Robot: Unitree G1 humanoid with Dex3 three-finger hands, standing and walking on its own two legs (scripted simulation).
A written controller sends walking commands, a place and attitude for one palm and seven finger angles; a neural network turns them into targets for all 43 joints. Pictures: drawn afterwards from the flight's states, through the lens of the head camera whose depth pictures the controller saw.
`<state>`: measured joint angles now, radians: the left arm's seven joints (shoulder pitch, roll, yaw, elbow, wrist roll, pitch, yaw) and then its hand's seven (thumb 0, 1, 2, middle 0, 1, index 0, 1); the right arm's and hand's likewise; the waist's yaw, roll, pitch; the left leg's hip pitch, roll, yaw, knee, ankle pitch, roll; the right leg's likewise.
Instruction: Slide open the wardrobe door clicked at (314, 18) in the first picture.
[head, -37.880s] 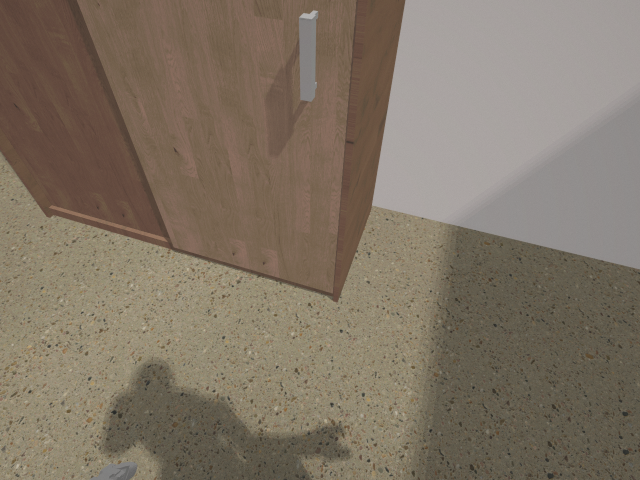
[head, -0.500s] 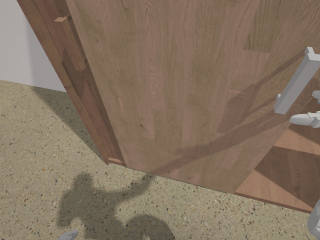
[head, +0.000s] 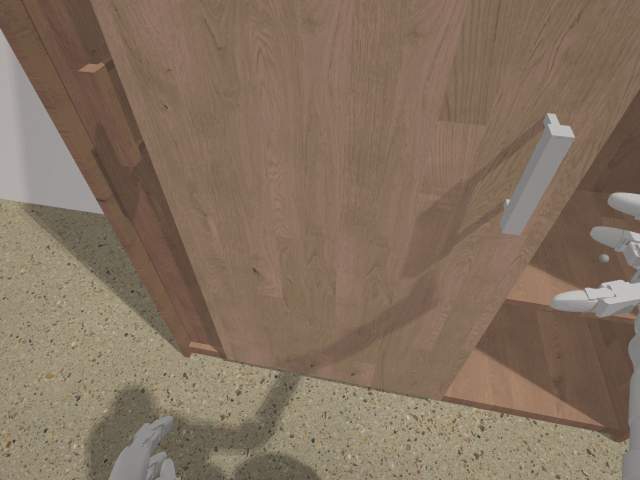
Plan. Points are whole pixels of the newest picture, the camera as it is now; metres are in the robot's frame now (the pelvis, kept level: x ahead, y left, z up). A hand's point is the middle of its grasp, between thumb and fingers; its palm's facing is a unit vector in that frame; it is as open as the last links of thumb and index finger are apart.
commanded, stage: slip the hand off the handle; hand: right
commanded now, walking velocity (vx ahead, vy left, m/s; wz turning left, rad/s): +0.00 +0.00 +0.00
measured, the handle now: (529, 175) +0.49 -0.25 +0.15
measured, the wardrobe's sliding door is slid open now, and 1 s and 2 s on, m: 0.51 0.51 0.51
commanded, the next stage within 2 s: draw the hand back to the body in 0.32 s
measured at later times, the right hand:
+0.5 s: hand (605, 284) +0.31 -0.27 +0.15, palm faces +0.31 +0.95 -0.06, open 14.7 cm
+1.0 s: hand (637, 337) +0.24 -0.27 +0.16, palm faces +0.31 +0.95 -0.11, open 14.4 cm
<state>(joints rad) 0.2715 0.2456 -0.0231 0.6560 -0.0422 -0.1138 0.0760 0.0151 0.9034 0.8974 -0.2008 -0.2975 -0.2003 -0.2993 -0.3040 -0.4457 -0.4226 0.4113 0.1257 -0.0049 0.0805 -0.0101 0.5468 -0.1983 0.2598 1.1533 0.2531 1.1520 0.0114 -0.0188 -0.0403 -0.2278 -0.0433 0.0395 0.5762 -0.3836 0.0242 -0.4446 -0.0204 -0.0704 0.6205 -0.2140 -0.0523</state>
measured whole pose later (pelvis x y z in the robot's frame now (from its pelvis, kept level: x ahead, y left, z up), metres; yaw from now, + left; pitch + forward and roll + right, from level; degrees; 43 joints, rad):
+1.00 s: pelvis -0.01 +0.01 +0.01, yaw -1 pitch -5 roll +1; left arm 0.16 0.25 -0.06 0.67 -0.05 -0.23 0.13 0.02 0.90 0.90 -0.20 -0.30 -0.20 -0.30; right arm 0.05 -0.38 -0.39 -0.02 0.27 0.12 0.16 -0.01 0.48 -0.23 0.25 1.11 0.25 1.11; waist -0.06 -0.05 -0.02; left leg -0.07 -0.05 0.06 0.49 -0.35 0.04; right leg -0.29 -0.01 -0.05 0.53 -0.16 -0.03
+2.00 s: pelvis +0.01 +0.03 +0.02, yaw -1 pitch -6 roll +0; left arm 0.18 0.21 -0.02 0.69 0.01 -0.14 0.07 0.02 0.90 0.90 -0.20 -0.30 -0.20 -0.30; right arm 0.48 -0.33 -0.33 -0.38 0.09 -0.10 -0.11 0.02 -0.88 -0.89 0.21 0.31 0.21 0.31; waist -0.07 -0.06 0.02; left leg 0.08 -0.06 0.05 0.31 -0.29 0.06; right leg -0.14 -0.01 -0.05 0.38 -0.12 -0.01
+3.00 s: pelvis -0.10 -0.04 +0.00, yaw -3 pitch -2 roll +4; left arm 0.20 0.20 -0.02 0.61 0.01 -0.10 0.08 0.02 0.90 0.90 -0.20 -0.30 -0.20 -0.30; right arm 0.55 -0.42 -0.41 -0.54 0.06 -0.22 -0.17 0.02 -0.89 -0.90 0.22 0.30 0.21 0.30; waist -0.04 -0.03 0.03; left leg -0.26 -0.04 0.04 0.52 -0.27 0.01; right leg -0.47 0.02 -0.04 0.55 -0.22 -0.03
